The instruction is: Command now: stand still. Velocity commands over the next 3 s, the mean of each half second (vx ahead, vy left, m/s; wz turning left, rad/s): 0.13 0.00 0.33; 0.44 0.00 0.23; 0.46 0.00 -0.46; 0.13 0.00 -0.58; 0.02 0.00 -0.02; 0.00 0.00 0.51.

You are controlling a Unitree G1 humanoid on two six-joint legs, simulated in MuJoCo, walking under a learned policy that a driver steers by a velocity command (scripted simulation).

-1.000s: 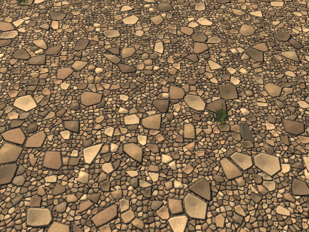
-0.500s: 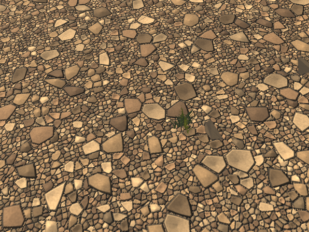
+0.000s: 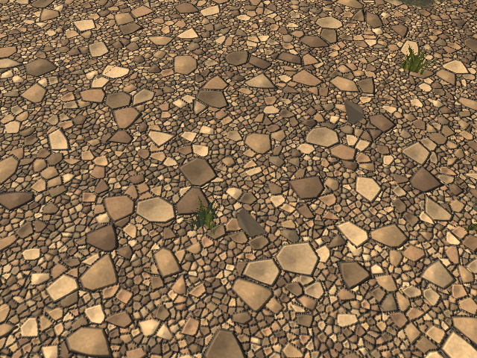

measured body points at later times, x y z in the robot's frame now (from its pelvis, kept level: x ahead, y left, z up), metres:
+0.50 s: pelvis +0.03 +0.05 -0.01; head +0.04 +0.08 +0.44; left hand +0.12 +0.35 -0.12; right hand +0.17 -0.22 -0.10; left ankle -0.01 +0.11 -0.74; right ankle +0.02 -0.12 -0.66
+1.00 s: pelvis +0.30 +0.10 -0.01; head +0.33 +0.12 +0.43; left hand +0.37 +0.41 -0.11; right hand +0.43 -0.14 -0.13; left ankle +0.09 +0.15 -0.64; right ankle +0.40 +0.05 -0.74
